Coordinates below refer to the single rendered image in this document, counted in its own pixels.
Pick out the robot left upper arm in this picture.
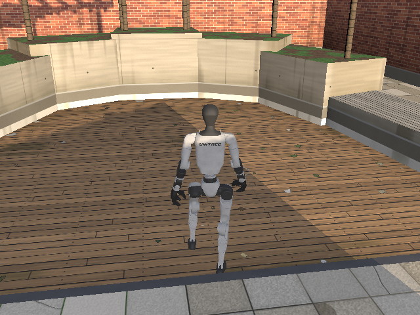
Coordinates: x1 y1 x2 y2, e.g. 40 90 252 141
180 133 196 170

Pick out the robot left forearm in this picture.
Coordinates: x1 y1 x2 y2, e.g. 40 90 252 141
173 160 186 191

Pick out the robot left shin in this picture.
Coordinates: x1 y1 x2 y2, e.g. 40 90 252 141
188 201 198 242

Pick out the right robot hand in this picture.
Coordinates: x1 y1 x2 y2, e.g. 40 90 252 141
232 180 247 192

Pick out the robot right forearm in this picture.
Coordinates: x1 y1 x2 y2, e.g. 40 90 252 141
234 158 245 182

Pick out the left robot hand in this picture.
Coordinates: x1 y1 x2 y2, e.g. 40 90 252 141
171 189 186 206

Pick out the robot right upper arm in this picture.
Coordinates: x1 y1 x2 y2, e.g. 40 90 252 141
224 133 241 168

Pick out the robot torso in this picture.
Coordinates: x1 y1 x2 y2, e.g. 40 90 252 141
195 130 225 197

